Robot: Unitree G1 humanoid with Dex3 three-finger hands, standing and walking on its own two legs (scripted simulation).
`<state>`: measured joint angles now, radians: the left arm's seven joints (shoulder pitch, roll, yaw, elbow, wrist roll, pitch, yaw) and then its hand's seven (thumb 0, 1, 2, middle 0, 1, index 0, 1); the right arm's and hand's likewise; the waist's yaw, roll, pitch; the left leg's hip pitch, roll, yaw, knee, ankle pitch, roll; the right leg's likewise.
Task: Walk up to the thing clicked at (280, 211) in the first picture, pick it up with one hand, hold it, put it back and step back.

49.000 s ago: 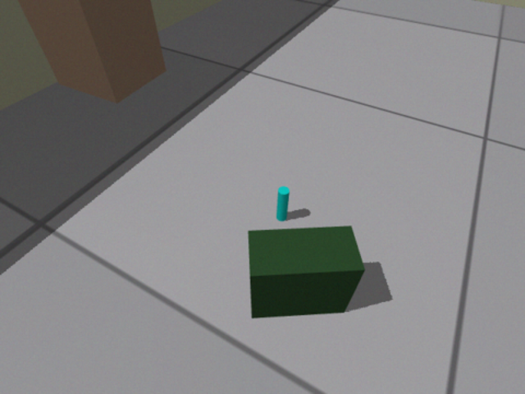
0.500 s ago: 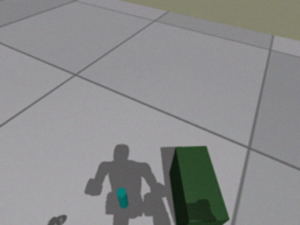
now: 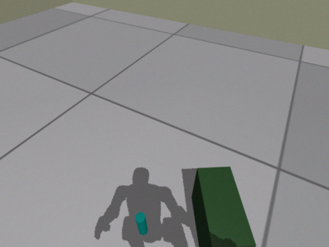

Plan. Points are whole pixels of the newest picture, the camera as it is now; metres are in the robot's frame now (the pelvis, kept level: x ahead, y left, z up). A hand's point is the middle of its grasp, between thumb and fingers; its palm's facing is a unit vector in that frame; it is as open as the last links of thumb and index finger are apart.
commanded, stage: stand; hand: left
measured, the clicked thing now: (141, 224) +0.42 +0.16 -0.68
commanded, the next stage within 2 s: step back in 1.46 s
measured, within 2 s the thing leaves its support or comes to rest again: neither
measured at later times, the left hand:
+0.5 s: hand out of the picture +0.06 +0.23 -0.16, palm faces -0.02 -0.94 -0.34, open 7.4 cm
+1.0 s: hand out of the picture +0.10 +0.23 -0.15, palm faces -0.02 -0.94 -0.34, open 7.4 cm
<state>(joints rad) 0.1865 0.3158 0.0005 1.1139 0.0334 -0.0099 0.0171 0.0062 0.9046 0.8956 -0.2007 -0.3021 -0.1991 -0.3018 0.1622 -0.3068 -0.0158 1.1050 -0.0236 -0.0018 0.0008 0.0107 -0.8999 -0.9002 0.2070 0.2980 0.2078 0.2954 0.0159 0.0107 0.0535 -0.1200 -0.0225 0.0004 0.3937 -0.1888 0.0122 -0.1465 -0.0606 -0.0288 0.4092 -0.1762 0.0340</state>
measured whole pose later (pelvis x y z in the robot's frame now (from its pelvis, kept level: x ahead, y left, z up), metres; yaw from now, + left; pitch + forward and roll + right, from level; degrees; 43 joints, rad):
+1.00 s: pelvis +0.02 -0.02 +0.01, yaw -1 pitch -3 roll +0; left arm 0.10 0.32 0.01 1.16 0.02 -0.02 0.01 0.00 0.90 0.90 -0.20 -0.30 -0.20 -0.30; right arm 0.11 -0.34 -0.01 1.15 -0.01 -0.01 0.00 0.01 -0.90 -0.90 0.21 0.30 0.21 0.30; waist 0.00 0.01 0.05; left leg -0.07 0.02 0.00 0.30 -0.18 -0.02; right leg -0.11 -0.02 -0.03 0.33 -0.16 0.01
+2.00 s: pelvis -0.05 +0.04 -0.01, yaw -3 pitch -1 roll -1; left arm 0.07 0.39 0.06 0.88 0.02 0.06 0.02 0.00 0.91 0.90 -0.20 -0.30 -0.20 -0.30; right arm 0.16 -0.35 -0.05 0.92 -0.02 0.02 -0.02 0.01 -0.90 -0.90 0.21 0.30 0.21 0.30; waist -0.03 -0.05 0.21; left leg -0.26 -0.03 0.03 0.57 -0.29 0.07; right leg -0.42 0.10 0.15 1.06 -0.49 0.01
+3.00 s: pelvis -0.32 +0.03 -0.03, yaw -8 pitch -3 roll -1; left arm 0.22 0.37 0.09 0.84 0.04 0.06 -0.03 0.01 0.91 0.90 -0.20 -0.30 -0.20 -0.30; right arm 0.12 -0.42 -0.06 0.82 -0.02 0.04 -0.02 0.01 -0.90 -0.90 0.21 0.30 0.21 0.30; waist 0.01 0.04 0.17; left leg -0.50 0.03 -0.06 0.77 -0.35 -0.01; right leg -0.24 0.02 0.03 0.70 -0.41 0.00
